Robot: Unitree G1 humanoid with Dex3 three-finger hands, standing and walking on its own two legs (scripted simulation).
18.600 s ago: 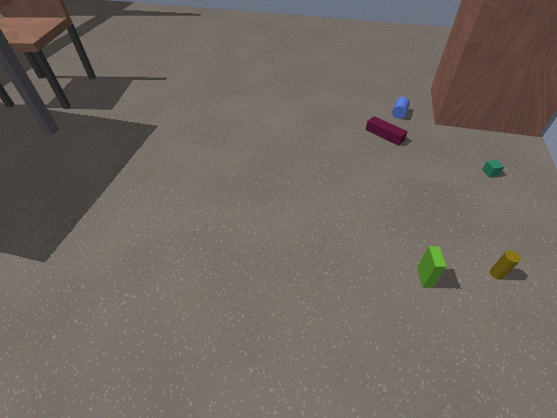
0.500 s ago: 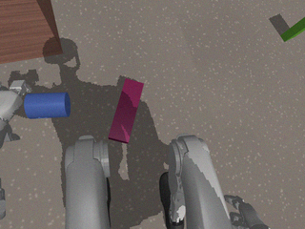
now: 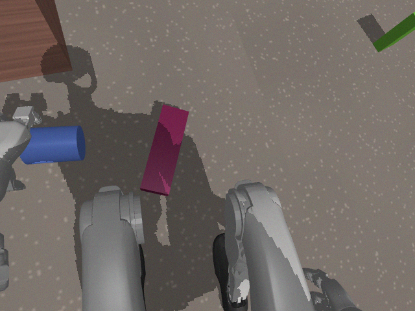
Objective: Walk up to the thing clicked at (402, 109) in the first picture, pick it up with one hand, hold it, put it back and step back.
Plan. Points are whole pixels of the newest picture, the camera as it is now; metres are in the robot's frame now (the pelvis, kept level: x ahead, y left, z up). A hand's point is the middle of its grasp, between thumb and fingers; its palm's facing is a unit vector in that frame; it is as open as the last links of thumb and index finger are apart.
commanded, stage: approach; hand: left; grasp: from above
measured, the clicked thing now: (54, 144) +0.44 +0.34 -0.29
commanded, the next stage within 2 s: close in in 1.02 s
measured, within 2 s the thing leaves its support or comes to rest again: neither
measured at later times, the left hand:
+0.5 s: hand (28, 127) +0.44 +0.35 -0.16, palm faces -0.47 -0.06 -0.88, open 14.1 cm
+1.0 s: hand (15, 133) +0.42 +0.36 -0.15, palm faces -0.28 -0.03 -0.96, open 14.1 cm
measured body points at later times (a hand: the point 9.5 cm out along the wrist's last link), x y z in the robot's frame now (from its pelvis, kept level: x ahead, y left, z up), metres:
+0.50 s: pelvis +0.00 +0.00 +0.00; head +0.24 +0.05 +0.37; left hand +0.46 +0.35 -0.11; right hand +0.05 -0.27 -0.12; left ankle +0.08 +0.13 -0.29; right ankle +0.09 -0.12 -0.29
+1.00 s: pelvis -0.01 +0.01 -0.01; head +0.19 +0.11 +0.38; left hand +0.43 +0.36 -0.09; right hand +0.17 -0.26 -0.10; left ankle +0.08 +0.13 -0.29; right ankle +0.09 -0.12 -0.29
